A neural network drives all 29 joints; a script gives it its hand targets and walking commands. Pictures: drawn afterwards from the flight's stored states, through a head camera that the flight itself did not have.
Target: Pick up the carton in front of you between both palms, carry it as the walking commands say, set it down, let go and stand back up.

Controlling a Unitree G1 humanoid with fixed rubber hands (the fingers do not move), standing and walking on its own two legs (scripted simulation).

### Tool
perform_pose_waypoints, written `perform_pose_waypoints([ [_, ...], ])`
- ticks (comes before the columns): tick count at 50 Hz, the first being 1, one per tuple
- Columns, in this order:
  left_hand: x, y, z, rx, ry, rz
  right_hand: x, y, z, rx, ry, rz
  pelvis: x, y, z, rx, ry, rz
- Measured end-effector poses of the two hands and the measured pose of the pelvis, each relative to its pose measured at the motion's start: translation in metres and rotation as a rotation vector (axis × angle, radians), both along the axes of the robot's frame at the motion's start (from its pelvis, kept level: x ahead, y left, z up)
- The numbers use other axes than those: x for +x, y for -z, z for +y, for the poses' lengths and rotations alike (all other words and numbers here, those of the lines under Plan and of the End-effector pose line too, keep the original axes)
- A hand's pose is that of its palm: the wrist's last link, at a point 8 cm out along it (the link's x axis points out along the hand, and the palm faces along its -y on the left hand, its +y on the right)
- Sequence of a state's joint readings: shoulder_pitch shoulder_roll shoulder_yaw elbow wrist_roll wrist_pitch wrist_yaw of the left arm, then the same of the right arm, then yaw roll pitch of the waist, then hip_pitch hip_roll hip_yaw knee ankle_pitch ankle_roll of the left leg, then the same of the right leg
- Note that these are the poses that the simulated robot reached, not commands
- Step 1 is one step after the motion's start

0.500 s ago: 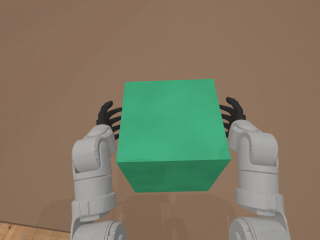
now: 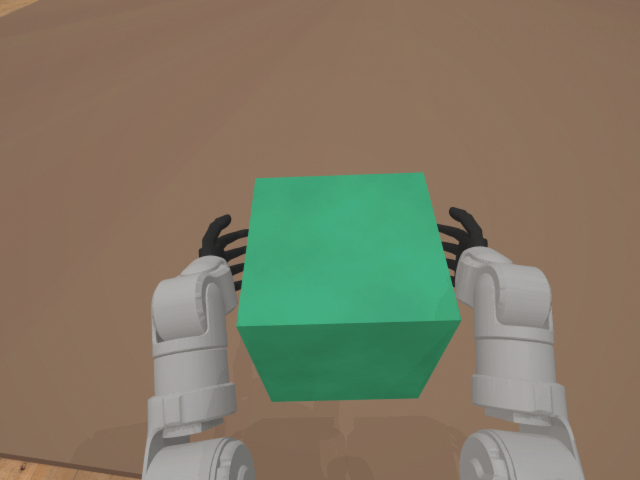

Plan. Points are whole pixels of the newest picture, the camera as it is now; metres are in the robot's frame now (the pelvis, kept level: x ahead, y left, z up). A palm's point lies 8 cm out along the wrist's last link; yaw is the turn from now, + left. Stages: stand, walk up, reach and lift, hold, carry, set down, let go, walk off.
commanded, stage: carry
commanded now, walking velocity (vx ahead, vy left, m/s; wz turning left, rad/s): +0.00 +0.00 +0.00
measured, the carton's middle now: (342, 295) +0.34 +0.00 +0.05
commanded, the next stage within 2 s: none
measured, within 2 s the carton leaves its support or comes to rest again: neither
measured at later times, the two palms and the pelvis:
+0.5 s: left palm (207, 287) +0.30 +0.16 +0.12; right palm (467, 279) +0.30 -0.14 +0.12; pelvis -0.02 +0.01 +0.00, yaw +0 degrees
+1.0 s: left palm (197, 293) +0.29 +0.17 +0.12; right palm (461, 284) +0.30 -0.13 +0.12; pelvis -0.03 +0.02 +0.00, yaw +0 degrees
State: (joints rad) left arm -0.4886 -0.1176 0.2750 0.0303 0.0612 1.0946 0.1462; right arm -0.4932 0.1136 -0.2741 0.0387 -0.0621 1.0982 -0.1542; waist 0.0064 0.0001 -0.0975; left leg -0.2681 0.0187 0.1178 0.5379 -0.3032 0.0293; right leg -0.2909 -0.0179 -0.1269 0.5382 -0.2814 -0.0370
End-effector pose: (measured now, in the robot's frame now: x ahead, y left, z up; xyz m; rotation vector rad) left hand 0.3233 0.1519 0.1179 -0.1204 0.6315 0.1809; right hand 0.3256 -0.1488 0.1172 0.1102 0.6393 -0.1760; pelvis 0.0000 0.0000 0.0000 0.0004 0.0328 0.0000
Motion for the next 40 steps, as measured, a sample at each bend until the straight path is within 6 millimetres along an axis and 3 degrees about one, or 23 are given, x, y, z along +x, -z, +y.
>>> perform_pose_waypoints([
  [40, -0.026, 0.000, 0.013, -0.003, -0.002, 0.003, -0.026, -0.001, 0.013, 0.002, 0.002, 0.001, -0.028, 0.000, 0.013, -0.006, -0.003, -0.008],
])
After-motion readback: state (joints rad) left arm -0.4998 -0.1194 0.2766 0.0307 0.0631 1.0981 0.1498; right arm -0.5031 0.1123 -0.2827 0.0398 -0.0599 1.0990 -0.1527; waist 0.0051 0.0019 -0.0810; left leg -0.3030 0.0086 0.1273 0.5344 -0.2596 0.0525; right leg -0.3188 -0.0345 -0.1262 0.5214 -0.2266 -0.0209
